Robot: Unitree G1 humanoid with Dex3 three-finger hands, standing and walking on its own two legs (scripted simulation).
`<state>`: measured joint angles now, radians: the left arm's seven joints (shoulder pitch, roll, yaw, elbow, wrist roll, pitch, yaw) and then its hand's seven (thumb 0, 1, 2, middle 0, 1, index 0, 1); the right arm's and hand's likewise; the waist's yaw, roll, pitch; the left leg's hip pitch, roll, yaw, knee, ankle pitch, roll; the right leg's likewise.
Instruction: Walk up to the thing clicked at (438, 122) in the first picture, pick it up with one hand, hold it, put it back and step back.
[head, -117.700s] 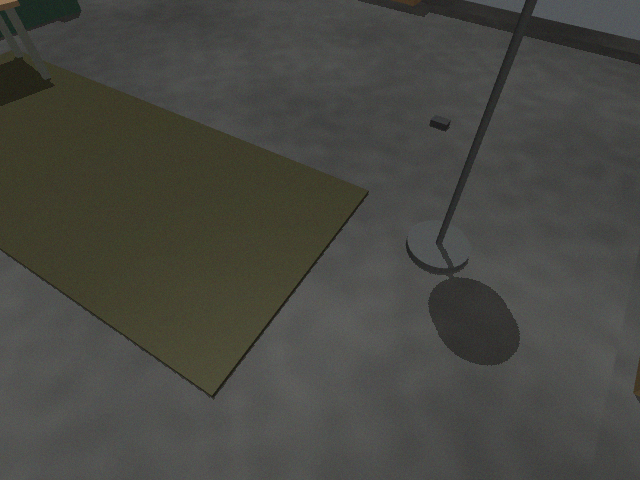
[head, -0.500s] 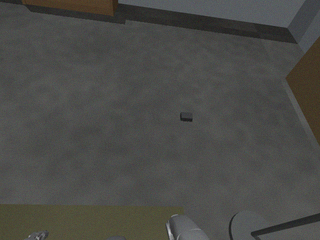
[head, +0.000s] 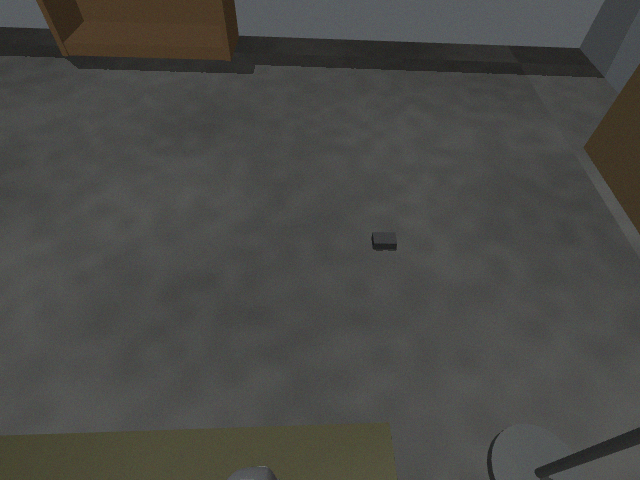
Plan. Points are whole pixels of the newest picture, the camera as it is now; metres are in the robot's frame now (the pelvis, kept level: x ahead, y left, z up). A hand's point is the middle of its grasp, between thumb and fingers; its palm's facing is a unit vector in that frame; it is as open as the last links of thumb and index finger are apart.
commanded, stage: step back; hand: right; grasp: from above
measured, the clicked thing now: (384, 240) +1.07 -0.27 -0.76
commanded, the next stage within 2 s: stand in 0.48 s
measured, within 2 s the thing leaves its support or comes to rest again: neither
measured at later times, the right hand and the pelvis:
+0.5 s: hand out of the picture +0.13 -0.30 -0.15, palm faces +0.01 +0.92 -0.40, open 7.4 cm; pelvis +0.04 -0.03 +0.00, yaw +0 degrees
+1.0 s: hand (524, 475) +0.15 -0.27 -0.13, palm faces -0.03 +0.94 -0.34, open 7.4 cm; pelvis +0.06 -0.01 +0.03, yaw +0 degrees
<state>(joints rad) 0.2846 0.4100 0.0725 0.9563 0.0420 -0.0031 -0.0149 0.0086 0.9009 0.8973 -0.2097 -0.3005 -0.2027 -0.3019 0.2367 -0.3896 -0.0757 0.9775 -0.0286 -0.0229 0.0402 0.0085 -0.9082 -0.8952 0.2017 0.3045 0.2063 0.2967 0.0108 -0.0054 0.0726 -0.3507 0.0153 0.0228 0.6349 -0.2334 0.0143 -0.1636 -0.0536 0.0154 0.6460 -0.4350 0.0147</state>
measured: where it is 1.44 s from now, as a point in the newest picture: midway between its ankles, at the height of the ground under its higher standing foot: outside the picture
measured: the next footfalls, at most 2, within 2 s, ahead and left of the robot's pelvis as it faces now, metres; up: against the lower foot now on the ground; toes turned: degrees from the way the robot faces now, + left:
right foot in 0.32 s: +0.11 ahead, -0.16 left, +0.00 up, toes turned -2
